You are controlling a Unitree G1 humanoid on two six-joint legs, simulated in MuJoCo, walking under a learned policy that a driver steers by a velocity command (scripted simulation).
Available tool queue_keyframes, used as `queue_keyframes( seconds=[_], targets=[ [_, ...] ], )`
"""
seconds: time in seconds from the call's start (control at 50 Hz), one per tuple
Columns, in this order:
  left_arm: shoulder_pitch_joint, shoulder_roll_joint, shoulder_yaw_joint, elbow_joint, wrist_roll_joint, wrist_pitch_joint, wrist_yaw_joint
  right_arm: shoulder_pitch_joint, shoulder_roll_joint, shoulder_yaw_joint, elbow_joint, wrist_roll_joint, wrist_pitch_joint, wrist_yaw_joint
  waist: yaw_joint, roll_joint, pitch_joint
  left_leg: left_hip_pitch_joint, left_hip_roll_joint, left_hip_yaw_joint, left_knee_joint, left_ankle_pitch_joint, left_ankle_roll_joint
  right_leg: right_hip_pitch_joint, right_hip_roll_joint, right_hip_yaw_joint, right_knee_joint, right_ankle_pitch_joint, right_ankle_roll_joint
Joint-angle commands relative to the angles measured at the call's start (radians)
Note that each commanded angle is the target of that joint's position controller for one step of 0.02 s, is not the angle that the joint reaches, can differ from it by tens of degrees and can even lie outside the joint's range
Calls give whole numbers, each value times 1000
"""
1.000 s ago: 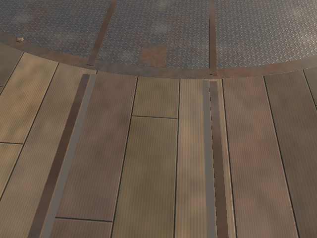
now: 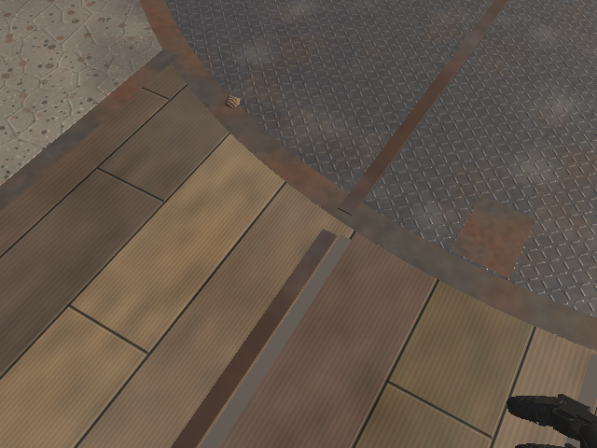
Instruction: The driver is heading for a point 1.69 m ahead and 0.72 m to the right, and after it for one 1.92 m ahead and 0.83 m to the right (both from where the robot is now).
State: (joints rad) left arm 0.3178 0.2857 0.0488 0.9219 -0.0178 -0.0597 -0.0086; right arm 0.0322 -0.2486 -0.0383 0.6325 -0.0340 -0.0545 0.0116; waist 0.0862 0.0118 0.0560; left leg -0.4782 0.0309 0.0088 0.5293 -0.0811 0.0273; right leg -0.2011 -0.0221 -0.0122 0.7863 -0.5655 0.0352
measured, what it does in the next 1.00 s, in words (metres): steps on the spot, turning right: right foot, then left foot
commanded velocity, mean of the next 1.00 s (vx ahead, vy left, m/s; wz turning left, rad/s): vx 0.04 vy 0.00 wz -0.45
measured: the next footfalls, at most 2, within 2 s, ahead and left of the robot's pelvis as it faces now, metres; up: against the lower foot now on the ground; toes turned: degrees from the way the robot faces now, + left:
right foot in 0.34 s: +0.08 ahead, -0.13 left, +0.00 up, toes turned -15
left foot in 0.84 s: +0.17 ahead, +0.07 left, +0.00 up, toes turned -33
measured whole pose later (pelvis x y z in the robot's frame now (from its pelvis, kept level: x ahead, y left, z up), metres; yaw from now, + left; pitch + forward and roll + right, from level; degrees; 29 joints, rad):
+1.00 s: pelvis +0.07 -0.01 +0.02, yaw -31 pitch +1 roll +0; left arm 0.16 0.35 0.09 0.68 -0.01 0.05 0.03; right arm 0.15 -0.27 -0.06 0.81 -0.01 -0.02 -0.01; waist -0.01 -0.05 0.04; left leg -0.24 -0.01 -0.04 0.45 -0.23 0.01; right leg -0.46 0.10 0.16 1.04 -0.49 0.06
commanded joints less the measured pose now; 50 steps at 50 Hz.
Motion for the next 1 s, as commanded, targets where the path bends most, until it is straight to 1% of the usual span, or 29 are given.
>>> queue_keyframes(
  seconds=[0.02,0.04,0.06,0.1,0.16,0.22,0.28,0.32,0.34,0.36,0.38,0.4,0.42,0.44,0.46,0.5,0.6,0.66,0.74,0.78,0.82,0.84,0.86,0.88,0.9,0.92,0.94,0.96,1.0],
  targets=[
    [28,147,28,-76,-27,10,4,233,-183,-60,-13,20,26,-13,-144,138,-380,652,357,-304,-59,659,270,-431,-23,86,439,-145,16],
    [4,122,28,-74,-19,31,16,175,-151,-49,-5,29,27,-15,-116,94,-288,530,312,-249,-112,476,234,-442,-53,69,408,-80,27],
    [3,117,33,-73,-8,57,30,118,-133,-45,-2,27,27,-15,-87,105,-217,389,285,-200,-173,324,215,-394,-68,63,376,-20,42],
    [44,87,35,-78,1,97,46,40,-143,-52,5,5,25,-19,-37,138,-163,184,261,-113,-260,173,214,-268,-56,24,365,78,62],
    [11,75,40,-117,9,114,49,1,-143,-57,22,5,18,-33,-31,137,-147,139,268,-40,-291,67,212,-234,-71,15,254,173,44],
    [-56,77,37,-160,12,114,31,4,-163,-65,47,15,26,-48,-52,129,-159,174,291,-9,-286,38,205,-191,-77,1,118,241,16],
    [-70,99,47,-187,12,118,10,10,-184,-72,70,34,41,-49,-52,126,-158,220,316,5,-244,14,178,-142,-64,-28,5,240,-18],
    [-23,99,55,-176,17,117,0,3,-182,-74,87,54,53,-50,-23,97,-153,207,284,47,-154,-61,117,-42,-22,-68,-165,327,-63],
    [2,125,67,-171,26,115,3,44,-150,-68,109,58,60,-49,-24,26,-123,162,231,92,-41,-156,52,5,-14,-25,-272,397,-100],
    [6,238,93,-192,28,110,22,94,-98,-58,110,30,67,-43,-67,-267,-84,-15,97,207,256,-366,-57,72,-223,288,-417,686,-187],
    [-18,306,97,-231,48,97,21,14,-108,-58,59,16,66,-52,-48,-359,-58,-211,-40,91,481,-601,-100,49,-368,541,-484,752,-363],
    [-15,271,90,-234,65,72,11,-44,-141,-68,50,22,67,-57,-17,-242,-95,-224,-31,-26,601,-573,-79,28,-342,515,-504,654,-377],
    [-56,250,84,-238,52,53,11,-30,-148,-74,58,35,69,-61,-49,-195,-92,-234,-15,-59,622,-476,-59,33,-291,442,-496,592,-323],
    [-112,216,77,-250,29,50,16,3,-153,-81,86,30,73,-69,-76,-140,-99,-235,1,-73,612,-395,-56,41,-249,385,-481,547,-266],
    [-146,187,67,-260,13,52,24,13,-165,-87,95,23,74,-75,-88,-151,-103,-219,5,-78,603,-345,-62,33,-233,357,-473,567,-243],
    [-140,161,55,-269,15,57,37,30,-152,-88,102,25,67,-71,-97,-144,-145,-170,-17,-77,617,-280,-74,44,-198,322,-459,650,-239],
    [-100,186,67,-280,8,68,55,-1,-114,-72,96,36,52,-63,-68,-139,-160,-153,-37,-97,385,-236,-106,129,-177,350,-436,627,-246],
    [-113,201,74,-295,10,78,53,-7,-118,-68,97,40,46,-51,-60,-160,-142,-70,-50,-100,269,-248,-115,75,-167,393,-437,557,-258],
    [-140,204,77,-315,9,89,42,16,-138,-70,102,47,30,-35,-59,-173,-147,30,-70,-105,156,-280,-103,50,-156,470,-411,620,-265],
    [-162,198,74,-324,4,95,40,51,-146,-71,109,48,20,-25,-72,-177,-163,82,-70,-100,68,-264,-90,71,-150,495,-379,684,-254],
    [-187,179,65,-331,-6,103,46,114,-146,-71,130,44,12,-14,-111,-162,-174,225,-57,-72,-147,-79,-60,35,-105,469,-326,667,-202],
    [-159,151,56,-330,0,104,48,127,-180,-78,133,31,13,-14,-100,-109,-181,327,30,-132,-190,24,-27,-36,-60,431,-274,528,-153],
    [-105,94,39,-325,21,100,45,111,-234,-83,116,14,20,-19,-54,114,-189,415,224,-327,-218,200,53,-159,64,286,-77,199,-94],
    [-123,138,54,-357,12,89,44,106,-259,-85,121,-12,25,-18,-49,278,-131,356,358,-513,-224,317,238,-314,157,175,85,-99,-44],
    [-115,206,73,-335,21,82,45,80,-218,-75,102,-1,20,-19,-68,185,-121,334,365,-505,-230,268,284,-330,108,207,259,-84,-10],
    [-113,222,85,-314,12,84,43,49,-187,-66,97,11,19,-23,-58,134,-106,331,301,-411,-214,231,242,-340,104,210,331,-20,4],
    [-100,194,82,-291,12,93,47,28,-175,-61,95,24,20,-24,-49,108,-97,337,243,-339,-201,188,198,-343,100,209,348,24,21],
    [-102,172,75,-289,15,100,50,24,-161,-53,98,36,20,-25,-58,113,-85,348,228,-312,-193,213,190,-355,97,216,354,64,37],
    [-117,115,55,-290,9,101,44,44,-143,-43,117,34,27,-28,-64,129,-92,347,178,-231,-188,259,184,-298,88,171,258,105,56]
  ],
)
Keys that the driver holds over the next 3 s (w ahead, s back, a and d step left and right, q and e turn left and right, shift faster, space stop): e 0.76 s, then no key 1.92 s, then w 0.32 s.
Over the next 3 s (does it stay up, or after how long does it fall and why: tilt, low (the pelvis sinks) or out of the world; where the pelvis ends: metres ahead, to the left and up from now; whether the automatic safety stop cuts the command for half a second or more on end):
stays up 0.13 -0.03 0.00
